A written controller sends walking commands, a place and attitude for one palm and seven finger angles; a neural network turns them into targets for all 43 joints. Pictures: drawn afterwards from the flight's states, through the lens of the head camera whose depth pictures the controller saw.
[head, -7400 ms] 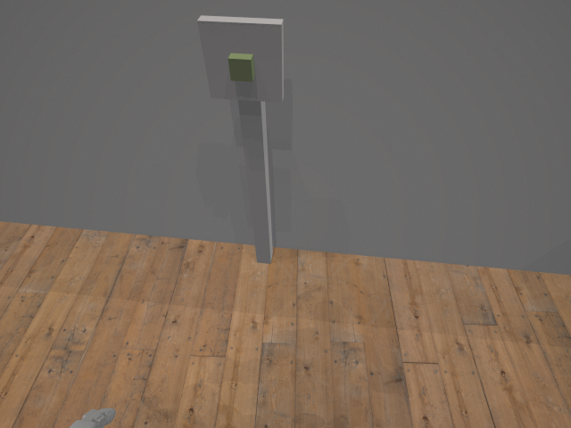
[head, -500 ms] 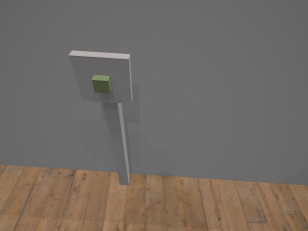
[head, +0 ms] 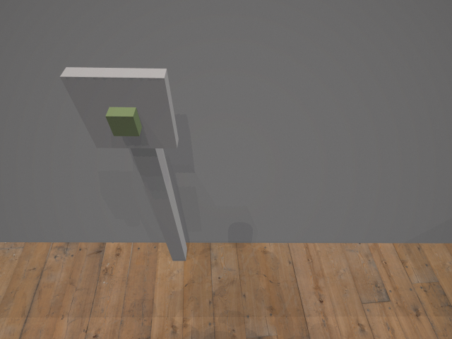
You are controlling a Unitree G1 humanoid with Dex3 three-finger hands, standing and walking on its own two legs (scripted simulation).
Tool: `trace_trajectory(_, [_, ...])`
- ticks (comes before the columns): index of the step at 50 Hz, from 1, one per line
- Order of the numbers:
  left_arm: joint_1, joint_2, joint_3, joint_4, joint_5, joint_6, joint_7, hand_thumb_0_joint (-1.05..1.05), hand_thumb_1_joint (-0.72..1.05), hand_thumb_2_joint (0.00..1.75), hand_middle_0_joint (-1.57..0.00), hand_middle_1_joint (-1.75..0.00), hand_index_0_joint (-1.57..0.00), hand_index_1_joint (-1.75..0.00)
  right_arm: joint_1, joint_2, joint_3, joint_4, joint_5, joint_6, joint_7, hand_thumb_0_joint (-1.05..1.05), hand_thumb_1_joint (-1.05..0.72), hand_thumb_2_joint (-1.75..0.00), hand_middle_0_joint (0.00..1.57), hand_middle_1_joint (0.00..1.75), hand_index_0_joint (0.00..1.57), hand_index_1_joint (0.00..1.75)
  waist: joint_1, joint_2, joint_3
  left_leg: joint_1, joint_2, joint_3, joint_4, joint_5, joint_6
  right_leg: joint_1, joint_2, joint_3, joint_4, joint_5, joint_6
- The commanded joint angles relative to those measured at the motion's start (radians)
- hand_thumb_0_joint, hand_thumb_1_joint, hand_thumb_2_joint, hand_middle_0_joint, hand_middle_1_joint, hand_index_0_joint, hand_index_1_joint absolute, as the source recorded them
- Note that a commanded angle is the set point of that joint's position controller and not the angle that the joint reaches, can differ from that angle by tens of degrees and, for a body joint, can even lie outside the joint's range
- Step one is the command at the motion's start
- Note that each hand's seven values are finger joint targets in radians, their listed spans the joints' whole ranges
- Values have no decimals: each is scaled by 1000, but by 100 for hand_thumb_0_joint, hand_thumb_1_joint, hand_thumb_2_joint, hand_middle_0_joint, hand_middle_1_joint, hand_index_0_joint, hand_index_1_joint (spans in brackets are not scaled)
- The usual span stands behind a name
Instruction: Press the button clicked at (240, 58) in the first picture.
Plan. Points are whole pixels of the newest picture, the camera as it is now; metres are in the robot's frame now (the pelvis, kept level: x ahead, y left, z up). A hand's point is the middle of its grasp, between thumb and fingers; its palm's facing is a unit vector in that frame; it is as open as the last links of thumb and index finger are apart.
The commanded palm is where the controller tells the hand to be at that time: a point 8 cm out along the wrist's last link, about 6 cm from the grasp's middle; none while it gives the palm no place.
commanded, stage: come to a stop and stand still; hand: left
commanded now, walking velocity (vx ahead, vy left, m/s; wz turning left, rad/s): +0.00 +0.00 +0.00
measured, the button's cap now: (125, 120) +0.48 +0.22 +0.11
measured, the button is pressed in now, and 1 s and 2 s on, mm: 0 0 0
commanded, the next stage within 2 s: look again from close up in 0.98 s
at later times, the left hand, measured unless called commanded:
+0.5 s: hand out of the picture +0.01 +0.17 -0.16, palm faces +0.01 -0.97 -0.24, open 7.3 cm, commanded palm none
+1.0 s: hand out of the picture +0.02 +0.15 -0.17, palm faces +0.03 -0.98 -0.21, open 7.3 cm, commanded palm none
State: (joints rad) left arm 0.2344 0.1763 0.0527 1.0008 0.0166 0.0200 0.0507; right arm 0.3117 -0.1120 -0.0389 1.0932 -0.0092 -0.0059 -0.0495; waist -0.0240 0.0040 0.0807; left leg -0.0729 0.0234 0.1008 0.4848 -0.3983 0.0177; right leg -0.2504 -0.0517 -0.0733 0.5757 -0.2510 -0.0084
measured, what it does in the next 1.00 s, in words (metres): stands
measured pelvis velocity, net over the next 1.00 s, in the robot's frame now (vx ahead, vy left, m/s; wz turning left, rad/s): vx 0.02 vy -0.02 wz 0.02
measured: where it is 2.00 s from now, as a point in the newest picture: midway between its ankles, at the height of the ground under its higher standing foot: outside the picture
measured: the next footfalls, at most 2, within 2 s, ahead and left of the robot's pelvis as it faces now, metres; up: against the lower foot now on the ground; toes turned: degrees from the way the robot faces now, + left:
none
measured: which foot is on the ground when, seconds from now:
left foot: down 0.00-1.00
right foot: down 0.00-1.00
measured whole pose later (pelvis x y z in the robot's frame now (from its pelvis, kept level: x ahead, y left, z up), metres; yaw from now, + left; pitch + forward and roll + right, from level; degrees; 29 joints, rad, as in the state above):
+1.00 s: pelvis +0.02 -0.02 +0.00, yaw +1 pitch +0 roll +0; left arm 0.24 0.16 -0.01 1.12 0.01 -0.02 0.04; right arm 0.26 -0.14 0.02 1.14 -0.01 -0.01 -0.03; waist 0.00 0.02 0.05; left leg -0.09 0.04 0.07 0.45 -0.35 -0.02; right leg -0.19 -0.03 -0.10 0.50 -0.30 -0.01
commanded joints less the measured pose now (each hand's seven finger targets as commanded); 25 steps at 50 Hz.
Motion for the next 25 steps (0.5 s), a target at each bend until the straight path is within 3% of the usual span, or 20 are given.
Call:
trace_trajectory(1, [194, 168, 15, 18, -2, -27, 32, 0, 90, 90, -20, -30, -20, -30, -44, -130, -37, -134, 28, -27, 3, 0, -90, -90, 20, 30, 20, 30, 53, -137, -99, -241, 26, 0, 317, 209, -37, 222, -188, 131, -99, 1096, -27])
trace_trajectory(2, [127, 162, 4, -28, 0, -46, 22, 0, 90, 90, -20, -30, -20, -30, -31, -86, -25, -155, 22, 6, 20, 0, -90, -90, 20, 30, 20, 30, 32, -280, -112, -281, 43, -84, 337, -81, -11, 145, -250, 181, -136, 802, -104])
trace_trajectory(3, [49, 126, -6, -55, 12, -49, 17, 0, 90, 90, -20, -30, -20, -30, -22, -87, -21, -164, 13, 14, 29, 0, -90, -90, 20, 30, 20, 30, 12, -215, -95, -233, 50, -74, 298, -115, -7, 37, -241, 155, -179, 568, -133])
trace_trajectory(4, [-7, 137, -6, -79, 11, -49, 14, 0, 90, 90, -20, -30, -20, -30, 32, -72, -17, -144, 9, 15, 34, 0, -90, -90, 20, 30, 20, 30, -29, -124, -96, -171, 38, -52, 198, -31, -12, -22, -208, 129, -160, 356, -134])
trace_trajectory(5, [-49, 138, -8, -91, 3, -47, 10, 0, 90, 90, -20, -30, -20, -30, 71, -68, -12, -124, -2, 10, 40, 0, -90, -90, 20, 30, 20, 30, -44, 11, -71, -106, 27, -34, 58, 91, -13, -77, -172, 102, -109, 203, -107])
trace_trajectory(6, [-47, 117, -15, -96, -8, -41, 3, 0, 90, 90, -20, -30, -20, -30, 95, -95, -7, -117, -8, -1, 44, 0, -90, -90, 20, 30, 20, 30, -33, 133, -42, -130, 64, -100, -19, 184, 0, -107, -100, 74, -68, 39, -62])
trace_trajectory(7, [-30, 91, -19, -101, -11, -33, -1, 0, 90, 90, -20, -30, -20, -30, 72, -133, -5, -130, -16, -9, 40, 0, -90, -90, 20, 30, 20, 30, -7, 206, -22, -216, 147, -194, -97, 236, 37, -71, -31, 38, -48, -42, -25])
trace_trajectory(8, [-25, 82, -22, -96, -6, -28, -3, 0, 90, 90, -20, -30, -20, -30, 37, -153, -3, -143, -16, -14, 36, 0, -90, -90, 20, 30, 20, 30, 12, 234, -9, -253, 166, -232, -143, 306, 53, -14, 4, 6, -13, -54, -9])
trace_trajectory(9, [-8, 80, -27, -83, -4, -26, -6, 0, 90, 90, -20, -30, -20, -30, -3, -165, 1, -153, -11, -15, 32, 0, -90, -90, 20, 30, 20, 30, 34, 176, 9, -262, 159, -215, -141, 312, 55, 9, 6, 11, -29, -40, -10])
trace_trajectory(11, [13, 84, -32, -59, -4, -34, -13, 0, 90, 90, -20, -30, -20, -30, -18, -166, 7, -163, -9, -17, 31, 0, -90, -90, 20, 30, 20, 30, 35, 32, -10, -233, 124, -166, -126, 230, 37, 36, -21, 44, -88, 17, -23])
trace_trajectory(13, [11, 96, -35, -52, -3, -36, -16, 0, 90, 90, -20, -30, -20, -30, -12, -165, 13, -158, -7, -14, 33, 0, -90, -90, 20, 30, 20, 30, 24, -26, 4, -208, 94, -135, -133, 124, 23, 12, -49, 81, -152, -15, -27])
trace_trajectory(15, [2, 105, -37, -46, -3, -38, -18, 0, 90, 90, -20, -30, -20, -30, 0, -160, 17, -142, -9, -12, 35, 0, -90, -90, 20, 30, 20, 30, 12, -37, 17, -178, 80, -124, -144, 110, 19, -10, -57, 93, -181, -46, -29])
trace_trajectory(17, [12, 108, -37, -37, -3, -39, -20, 0, 90, 90, -20, -30, -20, -30, 1, -164, 22, -131, -11, -11, 36, 0, -90, -90, 20, 30, 20, 30, 15, -6, 18, -174, 76, -117, -150, 97, 18, -10, -60, 98, -196, -69, -28])
trace_trajectory(20, [20, 115, -40, -21, -4, -42, -21, 0, 90, 90, -20, -30, -20, -30, 7, -165, 27, -113, -9, -10, 37, 0, -90, -90, 20, 30, 20, 30, 13, -17, 7, -159, 73, -111, -151, 109, 15, 3, -63, 103, -207, -62, -30])
trace_trajectory(25, [42, 116, -41, 12, -6, -50, -21, 0, 90, 90, -20, -30, -20, -30, 18, -164, 34, -73, -6, -15, 32, 0, -90, -90, 20, 30, 20, 30, 15, -12, -47, -120, 80, -101, -130, 210, 10, 63, -74, 92, -177, 104, -35])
